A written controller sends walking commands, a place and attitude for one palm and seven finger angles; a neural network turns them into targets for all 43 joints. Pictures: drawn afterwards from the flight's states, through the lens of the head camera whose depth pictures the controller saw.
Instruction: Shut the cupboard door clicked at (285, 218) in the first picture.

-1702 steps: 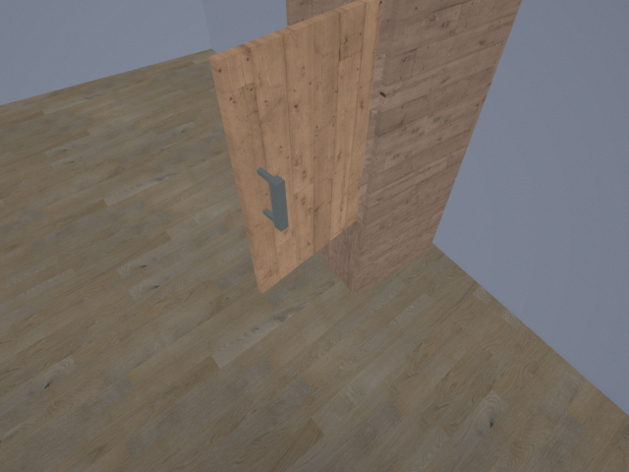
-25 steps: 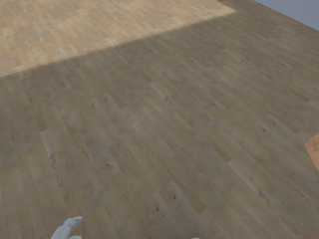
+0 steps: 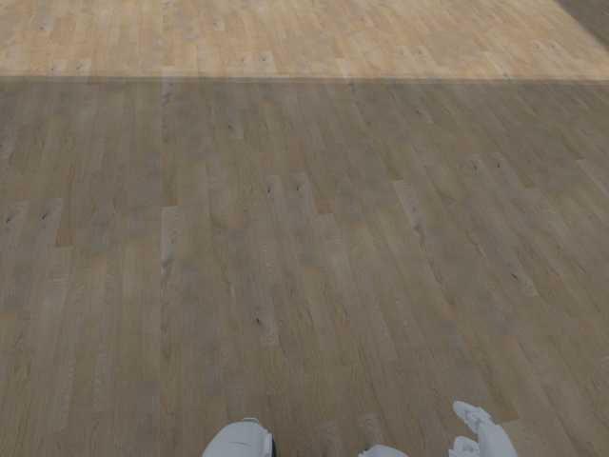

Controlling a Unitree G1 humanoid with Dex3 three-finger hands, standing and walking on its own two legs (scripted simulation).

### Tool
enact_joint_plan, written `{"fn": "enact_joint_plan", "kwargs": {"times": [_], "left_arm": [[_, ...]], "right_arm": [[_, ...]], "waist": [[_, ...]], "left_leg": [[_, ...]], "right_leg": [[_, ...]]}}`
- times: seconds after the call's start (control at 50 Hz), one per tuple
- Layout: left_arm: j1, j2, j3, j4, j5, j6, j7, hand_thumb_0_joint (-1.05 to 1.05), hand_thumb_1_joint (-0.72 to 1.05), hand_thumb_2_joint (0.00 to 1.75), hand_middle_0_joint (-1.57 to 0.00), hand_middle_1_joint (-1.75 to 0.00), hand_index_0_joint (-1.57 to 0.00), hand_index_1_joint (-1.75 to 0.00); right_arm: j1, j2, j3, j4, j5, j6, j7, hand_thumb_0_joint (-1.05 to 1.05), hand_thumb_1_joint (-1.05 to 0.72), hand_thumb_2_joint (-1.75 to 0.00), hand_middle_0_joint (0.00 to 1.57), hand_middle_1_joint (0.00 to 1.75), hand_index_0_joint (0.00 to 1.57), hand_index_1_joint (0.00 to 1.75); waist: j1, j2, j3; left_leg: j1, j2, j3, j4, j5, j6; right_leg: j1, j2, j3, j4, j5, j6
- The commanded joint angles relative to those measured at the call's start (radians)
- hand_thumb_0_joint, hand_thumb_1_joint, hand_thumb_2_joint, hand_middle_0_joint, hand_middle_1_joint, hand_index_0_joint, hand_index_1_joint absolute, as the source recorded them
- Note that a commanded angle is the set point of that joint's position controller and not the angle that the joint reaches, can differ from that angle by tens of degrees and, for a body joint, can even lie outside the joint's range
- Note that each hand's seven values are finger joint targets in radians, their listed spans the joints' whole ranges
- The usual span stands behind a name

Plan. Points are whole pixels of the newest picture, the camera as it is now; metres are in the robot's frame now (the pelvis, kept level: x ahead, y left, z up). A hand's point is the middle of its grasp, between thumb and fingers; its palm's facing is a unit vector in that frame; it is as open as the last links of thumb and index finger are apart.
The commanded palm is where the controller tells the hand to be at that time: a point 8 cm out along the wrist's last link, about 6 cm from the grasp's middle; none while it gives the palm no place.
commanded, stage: walk to a spot facing it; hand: left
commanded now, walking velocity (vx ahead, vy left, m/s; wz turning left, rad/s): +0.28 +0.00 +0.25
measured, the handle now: out of the picture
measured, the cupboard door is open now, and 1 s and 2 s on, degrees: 62 62 62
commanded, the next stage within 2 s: turn to face it in 0.06 s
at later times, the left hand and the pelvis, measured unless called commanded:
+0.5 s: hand (236, 354) +0.27 +0.13 -0.15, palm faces -0.05 -0.98 -0.20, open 7.4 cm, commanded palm none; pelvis +0.18 -0.04 +0.01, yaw -3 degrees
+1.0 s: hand (213, 289) +0.37 +0.19 -0.14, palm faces -0.26 -0.94 -0.21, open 7.4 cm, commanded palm none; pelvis +0.23 +0.00 +0.03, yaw -20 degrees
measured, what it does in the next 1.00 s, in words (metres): walks ahead, turning right: right foot, then left foot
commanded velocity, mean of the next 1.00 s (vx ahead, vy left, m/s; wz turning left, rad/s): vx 0.03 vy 0.00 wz -0.49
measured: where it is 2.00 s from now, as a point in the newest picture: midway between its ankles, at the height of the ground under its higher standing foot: (299, 421)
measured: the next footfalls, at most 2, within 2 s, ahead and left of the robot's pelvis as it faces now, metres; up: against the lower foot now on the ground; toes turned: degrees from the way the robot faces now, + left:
right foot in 0.38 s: +0.27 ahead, -0.13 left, +0.00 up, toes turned -5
left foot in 0.84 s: +0.30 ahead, +0.10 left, +0.00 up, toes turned -14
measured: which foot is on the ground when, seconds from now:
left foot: down 0.00-0.40, up 0.42-0.82, down 0.84-1.00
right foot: up 0.00-0.36, down 0.38-0.84, up 0.86-1.00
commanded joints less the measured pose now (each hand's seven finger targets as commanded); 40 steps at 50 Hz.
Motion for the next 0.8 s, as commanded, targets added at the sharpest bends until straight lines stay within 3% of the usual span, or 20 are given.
{"fn": "enact_joint_plan", "kwargs": {"times": [0.0,0.06,0.12,0.16,0.26,0.32,0.34,0.36,0.38,0.4,0.42,0.44,0.46,0.48,0.56,0.64,0.7,0.74,0.76,0.78], "left_arm": [[-0.019,0.053,0.016,-0.110,0.011,-0.033,-0.006,0.00,0.90,0.90,-0.20,-0.30,-0.20,-0.30],[-0.028,0.052,0.012,-0.111,0.009,-0.023,-0.008,0.00,0.90,0.90,-0.20,-0.30,-0.20,-0.30],[-0.103,0.041,0.006,-0.134,0.007,-0.022,-0.007,0.00,0.90,0.90,-0.20,-0.30,-0.20,-0.30],[-0.137,0.026,-0.006,-0.136,0.004,-0.023,-0.004,0.00,0.90,0.90,-0.20,-0.30,-0.20,-0.30],[-0.159,0.003,-0.025,-0.114,-0.005,-0.019,0.006,0.00,0.90,0.90,-0.20,-0.30,-0.20,-0.30],[-0.083,0.024,-0.013,-0.098,-0.003,-0.020,0.004,0.00,0.90,0.90,-0.20,-0.30,-0.20,-0.30],[-0.009,0.061,-0.001,-0.081,-0.001,-0.025,0.004,0.00,0.90,0.90,-0.20,-0.30,-0.20,-0.30],[0.062,0.119,0.014,-0.063,0.006,-0.035,0.010,0.00,0.90,0.90,-0.20,-0.30,-0.20,-0.30],[0.122,0.178,0.025,-0.046,-0.001,-0.044,0.015,0.00,0.90,0.90,-0.20,-0.30,-0.20,-0.30],[0.095,0.171,0.028,-0.060,-0.011,-0.040,0.027,0.00,0.90,0.90,-0.20,-0.30,-0.20,-0.30],[0.006,0.147,0.026,-0.081,-0.011,-0.030,0.036,0.00,0.90,0.90,-0.20,-0.30,-0.20,-0.30],[-0.060,0.119,0.025,-0.103,-0.012,-0.020,0.044,0.00,0.90,0.90,-0.20,-0.30,-0.20,-0.30],[-0.091,0.103,0.023,-0.114,-0.011,-0.019,0.043,0.00,0.90,0.90,-0.20,-0.30,-0.20,-0.30],[-0.112,0.096,0.023,-0.120,-0.008,-0.020,0.042,0.00,0.90,0.90,-0.20,-0.30,-0.20,-0.30],[-0.102,0.107,0.035,-0.118,-0.001,-0.016,0.033,0.00,0.90,0.90,-0.20,-0.30,-0.20,-0.30],[-0.099,0.129,0.044,-0.126,0.003,-0.005,0.023,0.00,0.90,0.90,-0.20,-0.30,-0.20,-0.30],[-0.110,0.153,0.053,-0.148,0.003,0.003,0.018,0.00,0.90,0.90,-0.20,-0.30,-0.20,-0.30],[-0.129,0.155,0.056,-0.158,0.001,0.010,0.017,0.00,0.90,0.90,-0.20,-0.30,-0.20,-0.30],[-0.153,0.154,0.054,-0.169,-0.005,0.014,0.016,0.00,0.90,0.90,-0.20,-0.30,-0.20,-0.30],[-0.168,0.127,0.048,-0.182,-0.012,0.017,0.015,0.00,0.90,0.90,-0.20,-0.30,-0.20,-0.30]], "right_arm": [[0.154,-0.149,-0.030,0.000,0.006,-0.013,-0.037,0.00,-0.90,-0.90,0.20,0.30,0.20,0.30],[0.177,-0.133,-0.028,0.025,0.012,-0.019,-0.039,0.00,-0.90,-0.90,0.20,0.30,0.20,0.30],[0.221,-0.110,-0.027,0.060,0.015,-0.021,-0.041,0.00,-0.90,-0.90,0.20,0.30,0.20,0.30],[0.250,-0.078,-0.022,0.087,0.015,-0.023,-0.045,0.00,-0.90,-0.90,0.20,0.30,0.20,0.30],[0.278,-0.067,-0.015,0.145,0.009,-0.016,-0.057,0.00,-0.90,-0.90,0.20,0.30,0.20,0.30],[0.259,-0.081,-0.019,0.153,0.011,0.000,-0.064,0.00,-0.90,-0.90,0.20,0.30,0.20,0.30],[0.244,-0.081,-0.020,0.148,0.018,0.004,-0.062,0.00,-0.90,-0.90,0.20,0.30,0.20,0.30],[0.254,-0.052,-0.021,0.140,0.025,0.005,-0.059,0.00,-0.90,-0.90,0.20,0.30,0.20,0.30],[0.280,-0.022,-0.019,0.125,0.031,0.008,-0.058,0.00,-0.90,-0.90,0.20,0.30,0.20,0.30],[0.269,-0.045,-0.017,0.117,0.025,0.020,-0.066,0.00,-0.90,-0.90,0.20,0.30,0.20,0.30],[0.230,-0.053,-0.020,0.116,0.027,0.026,-0.067,0.00,-0.90,-0.90,0.20,0.30,0.20,0.30],[0.200,-0.056,-0.020,0.119,0.026,0.033,-0.064,0.00,-0.90,-0.90,0.20,0.30,0.20,0.30],[0.186,-0.038,-0.017,0.118,0.021,0.043,-0.060,0.00,-0.90,-0.90,0.20,0.30,0.20,0.30],[0.202,-0.026,-0.014,0.116,0.016,0.050,-0.057,0.00,-0.90,-0.90,0.20,0.30,0.20,0.30],[0.178,-0.015,-0.018,0.087,0.012,0.062,-0.055,0.00,-0.90,-0.90,0.20,0.30,0.20,0.30],[0.129,-0.036,-0.025,0.042,0.016,0.061,-0.055,0.00,-0.90,-0.90,0.20,0.30,0.20,0.30],[0.104,-0.049,-0.023,0.011,0.024,0.050,-0.058,0.00,-0.90,-0.90,0.20,0.30,0.20,0.30],[0.129,-0.052,-0.024,0.010,0.029,0.044,-0.063,0.00,-0.90,-0.90,0.20,0.30,0.20,0.30],[0.170,-0.062,-0.023,0.017,0.030,0.036,-0.066,0.00,-0.90,-0.90,0.20,0.30,0.20,0.30],[0.204,-0.099,-0.028,0.021,0.026,0.025,-0.072,0.00,-0.90,-0.90,0.20,0.30,0.20,0.30]], "waist": [[-0.054,0.177,-0.156],[-0.039,0.130,-0.165],[-0.044,0.110,-0.112],[-0.045,0.101,-0.106],[-0.043,0.146,-0.082],[-0.007,0.125,-0.085],[0.028,0.071,-0.100],[0.046,-0.073,-0.159],[0.045,-0.230,-0.218],[0.033,-0.220,-0.272],[0.012,-0.153,-0.231],[-0.006,-0.055,-0.196],[-0.019,-0.006,-0.197],[-0.037,-0.018,-0.207],[-0.030,-0.027,-0.214],[-0.018,-0.077,-0.198],[-0.016,-0.095,-0.199],[-0.030,-0.091,-0.205],[-0.056,-0.079,-0.215],[-0.074,-0.020,-0.231]], "left_leg": [[0.225,0.245,-0.358,-0.460,-0.047,0.079],[0.254,0.226,-0.326,-0.483,0.020,0.097],[0.291,0.218,-0.306,-0.501,0.108,0.111],[0.312,0.212,-0.265,-0.486,0.244,0.110],[0.339,0.229,-0.137,-0.383,0.550,0.068],[0.287,0.229,-0.094,-0.246,0.473,0.024],[0.235,0.197,-0.064,-0.132,0.391,-0.007],[0.101,0.094,-0.014,0.087,0.160,-0.054],[-0.044,-0.036,0.037,0.378,-0.361,-0.106],[-0.065,0.000,-0.104,0.483,-0.402,-0.114],[-0.098,0.028,-0.136,0.531,-0.334,-0.120],[-0.090,0.065,-0.152,0.522,-0.265,-0.125],[-0.061,0.069,-0.145,0.497,-0.206,-0.131],[-0.042,0.070,-0.137,0.464,-0.178,-0.136],[-0.031,0.053,-0.118,0.312,-0.152,-0.151],[-0.028,0.036,-0.123,0.201,-0.153,-0.154],[0.033,0.019,-0.127,0.066,-0.165,-0.148],[0.131,0.005,-0.130,-0.078,-0.109,-0.142],[0.238,0.005,-0.124,-0.202,-0.029,-0.140],[0.377,0.069,-0.163,-0.324,0.008,-0.122]], "right_leg": [[-0.222,-0.010,0.079,-0.007,0.157,0.000],[-0.231,0.007,0.081,-0.091,0.228,0.010],[-0.267,0.011,0.082,-0.203,0.287,0.019],[-0.229,0.024,0.079,-0.306,0.320,0.016],[-0.063,0.088,0.053,-0.513,0.327,-0.032],[0.127,0.127,0.036,-0.631,0.353,-0.053],[0.230,0.116,0.069,-0.688,0.475,-0.060],[0.370,-0.015,0.263,-0.709,0.740,-0.130],[0.466,-0.234,0.512,-0.821,0.985,-0.283],[0.436,-0.245,0.584,-0.867,0.924,-0.333],[0.373,-0.215,0.557,-0.894,0.786,-0.332],[0.291,-0.173,0.489,-0.900,0.676,-0.312],[0.224,-0.126,0.415,-0.909,0.616,-0.281],[0.193,-0.101,0.381,-0.911,0.582,-0.262],[0.180,-0.058,0.382,-0.901,0.546,-0.247],[0.185,-0.037,0.438,-0.905,0.436,-0.237],[0.167,-0.031,0.481,-0.876,0.462,-0.239],[0.127,-0.005,0.490,-0.833,0.469,-0.208],[0.070,0.018,0.472,-0.797,0.453,-0.176],[-0.038,0.083,0.421,-0.730,0.369,-0.127]]}}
